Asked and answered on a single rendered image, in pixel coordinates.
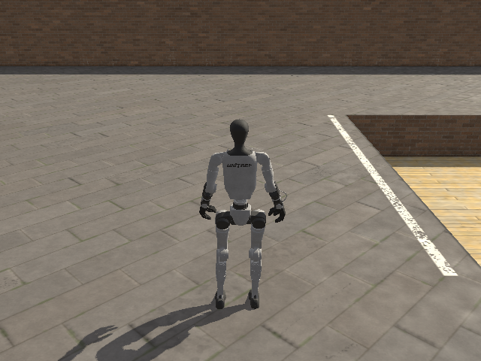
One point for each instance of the robot left foot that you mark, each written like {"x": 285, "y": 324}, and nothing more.
{"x": 220, "y": 303}

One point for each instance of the robot right forearm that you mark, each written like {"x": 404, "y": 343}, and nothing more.
{"x": 276, "y": 198}

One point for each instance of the robot left forearm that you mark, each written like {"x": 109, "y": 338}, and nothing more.
{"x": 206, "y": 197}

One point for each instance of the left robot hand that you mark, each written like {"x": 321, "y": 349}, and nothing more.
{"x": 210, "y": 208}

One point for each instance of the right robot hand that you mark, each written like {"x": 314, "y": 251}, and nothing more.
{"x": 275, "y": 212}

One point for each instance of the robot left upper arm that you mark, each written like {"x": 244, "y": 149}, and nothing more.
{"x": 212, "y": 172}

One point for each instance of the robot right upper arm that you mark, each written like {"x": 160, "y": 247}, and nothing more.
{"x": 267, "y": 171}

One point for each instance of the robot left shin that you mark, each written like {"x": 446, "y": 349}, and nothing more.
{"x": 220, "y": 274}

